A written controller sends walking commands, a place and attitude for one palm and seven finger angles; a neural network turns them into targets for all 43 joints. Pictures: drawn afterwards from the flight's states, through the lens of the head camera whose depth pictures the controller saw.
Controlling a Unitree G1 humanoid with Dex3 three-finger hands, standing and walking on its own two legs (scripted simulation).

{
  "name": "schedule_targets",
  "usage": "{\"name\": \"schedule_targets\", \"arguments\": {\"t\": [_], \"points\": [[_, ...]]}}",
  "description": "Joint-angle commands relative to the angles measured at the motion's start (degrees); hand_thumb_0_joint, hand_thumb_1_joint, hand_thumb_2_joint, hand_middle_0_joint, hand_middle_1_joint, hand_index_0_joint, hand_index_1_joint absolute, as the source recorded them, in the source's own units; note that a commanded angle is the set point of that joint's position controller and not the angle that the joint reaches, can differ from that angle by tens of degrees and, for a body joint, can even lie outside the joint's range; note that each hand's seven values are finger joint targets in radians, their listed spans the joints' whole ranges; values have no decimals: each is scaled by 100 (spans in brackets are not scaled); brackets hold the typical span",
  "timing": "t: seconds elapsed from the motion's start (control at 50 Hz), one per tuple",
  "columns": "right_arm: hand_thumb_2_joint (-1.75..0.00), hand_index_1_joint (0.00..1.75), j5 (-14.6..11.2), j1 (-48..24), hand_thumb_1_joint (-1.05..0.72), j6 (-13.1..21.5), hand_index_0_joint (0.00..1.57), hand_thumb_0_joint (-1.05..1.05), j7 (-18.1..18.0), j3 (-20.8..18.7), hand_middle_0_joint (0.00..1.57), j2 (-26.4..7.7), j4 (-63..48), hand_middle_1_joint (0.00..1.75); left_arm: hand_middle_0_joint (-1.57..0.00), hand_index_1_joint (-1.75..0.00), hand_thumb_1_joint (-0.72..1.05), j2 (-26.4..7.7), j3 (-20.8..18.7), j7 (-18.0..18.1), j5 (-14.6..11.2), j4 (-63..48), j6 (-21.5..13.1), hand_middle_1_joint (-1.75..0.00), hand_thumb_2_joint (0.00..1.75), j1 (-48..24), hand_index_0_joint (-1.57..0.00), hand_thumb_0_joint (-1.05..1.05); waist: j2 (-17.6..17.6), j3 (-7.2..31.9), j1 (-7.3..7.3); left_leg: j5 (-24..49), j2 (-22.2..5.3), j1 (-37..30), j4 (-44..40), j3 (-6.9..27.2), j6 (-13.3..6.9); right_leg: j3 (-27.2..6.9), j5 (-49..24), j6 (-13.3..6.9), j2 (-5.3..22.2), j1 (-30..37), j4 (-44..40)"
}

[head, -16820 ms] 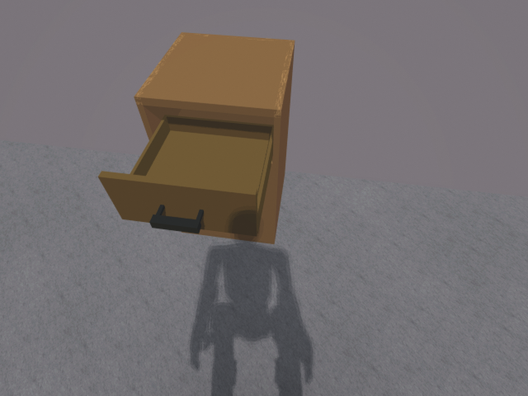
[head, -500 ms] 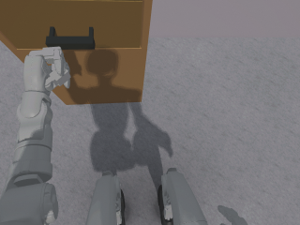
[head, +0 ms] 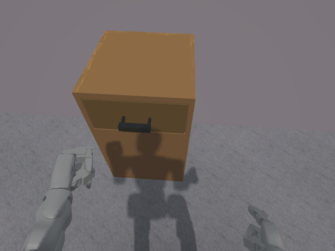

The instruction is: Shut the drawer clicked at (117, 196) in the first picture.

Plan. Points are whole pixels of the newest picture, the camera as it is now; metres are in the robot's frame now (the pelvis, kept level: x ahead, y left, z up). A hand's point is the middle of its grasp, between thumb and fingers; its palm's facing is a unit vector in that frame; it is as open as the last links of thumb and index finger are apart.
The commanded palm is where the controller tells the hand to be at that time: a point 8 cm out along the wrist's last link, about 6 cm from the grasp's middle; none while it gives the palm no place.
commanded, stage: draw the hand back to the body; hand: left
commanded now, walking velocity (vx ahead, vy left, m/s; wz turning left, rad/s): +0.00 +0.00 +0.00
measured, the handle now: (135, 123) +0.58 +0.15 -0.14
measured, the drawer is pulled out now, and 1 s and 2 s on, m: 0.00 0.00 0.00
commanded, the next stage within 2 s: step back with the hand held close in 0.66 s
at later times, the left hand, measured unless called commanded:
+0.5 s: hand (22, 184) +0.19 +0.22 +0.19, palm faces +0.39 -0.82 -0.43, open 3.3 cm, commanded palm +0.14 +0.26 +0.21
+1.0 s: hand (20, 191) +0.19 +0.22 +0.19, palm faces +0.34 -0.82 -0.47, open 3.3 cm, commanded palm +0.12 +0.26 +0.21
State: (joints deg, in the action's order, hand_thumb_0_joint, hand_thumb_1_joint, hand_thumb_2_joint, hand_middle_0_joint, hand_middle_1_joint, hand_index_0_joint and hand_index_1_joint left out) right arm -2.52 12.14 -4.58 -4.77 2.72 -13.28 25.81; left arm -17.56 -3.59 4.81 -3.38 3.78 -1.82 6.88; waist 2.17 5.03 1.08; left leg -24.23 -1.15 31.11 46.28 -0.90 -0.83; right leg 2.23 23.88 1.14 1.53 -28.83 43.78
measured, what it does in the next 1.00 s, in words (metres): stands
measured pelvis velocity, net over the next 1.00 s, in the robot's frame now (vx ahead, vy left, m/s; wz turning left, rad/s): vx -0.01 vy -0.01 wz -0.02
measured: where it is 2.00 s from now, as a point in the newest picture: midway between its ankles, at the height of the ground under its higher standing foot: outside the picture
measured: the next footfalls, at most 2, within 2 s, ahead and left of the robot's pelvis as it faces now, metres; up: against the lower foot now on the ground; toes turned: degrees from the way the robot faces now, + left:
right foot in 2.00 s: -0.21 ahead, -0.09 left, +0.00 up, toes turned -3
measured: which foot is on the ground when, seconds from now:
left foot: down 0.00-1.00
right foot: down 0.00-1.00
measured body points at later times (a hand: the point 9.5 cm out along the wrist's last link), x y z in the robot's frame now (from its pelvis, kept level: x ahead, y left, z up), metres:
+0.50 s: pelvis +0.01 -0.02 +0.03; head -0.01 -0.05 +0.48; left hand +0.17 +0.26 +0.22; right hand +0.21 -0.23 -0.05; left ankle -0.01 +0.11 -0.71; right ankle -0.02 -0.13 -0.71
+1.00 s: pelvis -0.01 -0.01 +0.03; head +0.00 -0.03 +0.48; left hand +0.16 +0.26 +0.21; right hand +0.16 -0.26 -0.05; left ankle -0.01 +0.11 -0.71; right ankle -0.02 -0.14 -0.71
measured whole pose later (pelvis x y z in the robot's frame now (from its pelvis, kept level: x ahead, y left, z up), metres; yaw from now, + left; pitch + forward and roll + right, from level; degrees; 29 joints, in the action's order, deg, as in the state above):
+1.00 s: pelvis -0.01 -0.01 +0.03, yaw -1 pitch +0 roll +0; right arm 0.3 11.2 3.2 -3.5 -0.4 -14.0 33.2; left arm -20.1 -19.8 6.2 -2.8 -27.0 -10.7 33.7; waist 3.1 -0.9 -0.2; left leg -14.6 -1.8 11.9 26.9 -2.4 0.2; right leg 1.2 14.6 0.3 0.5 -11.0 25.9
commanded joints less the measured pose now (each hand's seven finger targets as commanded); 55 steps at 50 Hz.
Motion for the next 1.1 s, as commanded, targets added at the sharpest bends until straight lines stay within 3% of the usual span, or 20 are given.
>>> {"name": "schedule_targets", "arguments": {"t": [0.0,0.1,0.14,0.22,0.32,0.46,0.5,0.56,0.64,0.7,0.76,0.78,0.8,0.82,0.84,0.86,0.9,1.0,1.08], "points": [[-90,30,4,-424,-90,401,20,0,-151,-190,20,-623,-664,30,-140,-160,90,-793,-502,310,18,-1777,-177,-160,90,-915,-140,0,154,918,-13,1928,-52,-1604,-1193,209,-29,124,-1807,-265,-110,955,-937],[-90,30,43,-563,-90,657,20,0,-93,-158,20,-581,-553,30,-140,-160,90,-791,-707,268,-16,-2372,-102,-160,90,105,-140,0,3,656,-173,2406,-60,-2071,-1589,185,-24,139,-2192,-249,-101,1532,-1332],[-90,30,61,-631,-90,755,20,0,-62,-157,20,-549,-512,30,-140,-160,90,-790,-793,244,-17,-2775,-110,-160,90,423,-140,0,112,565,-205,2626,-76,-2230,-1696,161,-22,142,-2338,-231,-81,1669,-1456],[-90,30,107,-694,-90,905,20,0,-18,-172,20,-520,-419,30,-140,-160,90,-985,-1192,225,-54,-3292,-155,-160,90,878,-140,0,-51,276,-271,2612,-62,-2310,-1897,93,-33,131,-2464,-208,-83,1903,-1692],[-90,30,144,-711,-90,1147,20,0,21,-217,20,-469,-337,30,-140,-160,90,-1113,-1574,227,-80,-4059,-300,-160,90,1492,-140,0,197,241,-347,2716,-44,-2516,-1981,0,-46,87,-2649,-195,-70,2086,-1842],[-90,30,141,-784,-90,1420,20,0,12,-312,20,-427,-238,30,-140,-160,90,-1327,-2174,230,-115,-4548,-527,-160,90,2243,-140,0,-79,-85,-463,2387,-32,-2500,-1994,-82,-70,31,-2598,-187,-100,2058,-2046],[-90,30,129,-744,-90,1386,20,0,13,-319,20,-455,-173,30,-140,-160,90,-910,-1822,174,-124,-4075,-503,-160,90,2156,-140,0,-186,-564,-344,2046,-47,-2396,-2022,-111,-83,-1,-2274,-148,-84,1795,-2140],[-90,30,134,-751,-90,1391,20,0,-35,-371,20,-506,-141,30,-140,-160,90,-915,-1784,175,-94,-3895,-556,-160,90,1932,-140,0,-282,-675,-322,1723,-22,-2441,-2034,-110,-115,-43,-1851,-128,-87,1652,-2285],[-90,30,169,-804,-90,1480,20,0,-59,-351,20,-486,-186,30,-140,-160,90,-1190,-1991,215,-74,-4248,-673,-160,90,1887,-140,0,-128,-180,-446,1850,9,-2541,-2061,-88,-148,-89,-1999,-147,-33,1967,-2162],[-90,30,173,-823,-90,1570,20,0,-64,-317,20,-442,-159,30,-140,-160,90,-1223,-2012,233,-70,-4396,-706,-160,90,1909,-140,0,191,-173,-464,1878,10,-2559,-2071,-91,-119,-105,-2044,-173,-23,2006,-2172],[-90,30,175,-849,-90,1634,20,0,-74,-329,20,-432,-118,30,-140,-160,90,-1241,-2074,237,-68,-4264,-697,-160,90,1917,-140,0,33,-386,-461,1799,4,-2487,-2083,-91,-101,-122,-1931,-172,-44,1927,-2280],[-90,30,211,-667,-90,1485,20,0,-17,-397,20,-612,-181,30,-140,-160,90,-1989,-2877,290,-37,-4639,-1001,-160,90,1102,-140,0,-403,-984,-192,1289,-50,-2009,-1835,-68,-167,-954,-2107,-217,356,1275,-2796],[-90,30,242,-602,-90,1380,20,0,-3,-409,20,-473,17,30,-140,-160,90,-1528,-2578,255,11,-3929,-1066,-160,90,1661,-140,0,-757,-908,-129,1216,-10,-2058,-1631,-33,-155,-928,-2119,-288,546,1248,-2830],[-90,30,241,-624,-90,1297,20,0,17,-437,20,-474,-9,30,-140,-160,90,-1264,-2363,232,39,-3698,-1089,-160,90,2081,-140,0,-863,-815,-117,1311,-28,-2082,-1596,-24,-152,-975,-2300,-304,613,1240,-2796],[-90,30,247,-631,-90,1229,20,0,52,-468,20,-528,-29,30,-140,-160,90,-1110,-2211,214,52,-3790,-1140,-160,90,2272,-140,0,-652,-617,-97,1446,-75,-2100,-1715,-10,-153,-872,-2464,-291,630,1397,-2650],[-90,30,265,-681,-90,1201,20,0,56,-483,20,-558,-77,30,-140,-160,90,-1090,-2194,211,54,-3989,-1227,-160,90,2323,-140,0,-190,-477,-121,1730,-139,-2124,-1967,20,-151,-701,-2677,-257,540,1558,-2454],[-90,30,255,-720,-90,1105,20,0,71,-520,20,-592,-151,30,-140,-160,90,-1144,-2267,244,52,-4122,-1280,-160,90,2700,-140,0,159,-100,-175,2333,-264,-2159,-2218,28,-190,-423,-2847,-140,344,1903,-2113],[-90,30,235,-753,-90,946,20,0,44,-570,20,-575,-298,30,-140,-160,90,-1359,-2467,318,27,-4491,-1324,-160,90,3024,-140,0,-79,406,-209,3293,-369,-2136,-2234,137,-187,-236,-3339,-64,220,2225,-1779],[-90,30,231,-746,-90,912,20,0,10,-585,20,-585,-329,30,-140,-160,90,-1418,-2522,373,5,-4579,-1351,-160,90,3090,-140,0,219,336,-215,2994,-419,-1790,-2362,207,-177,-244,-2940,-50,153,2198,-1669]]}}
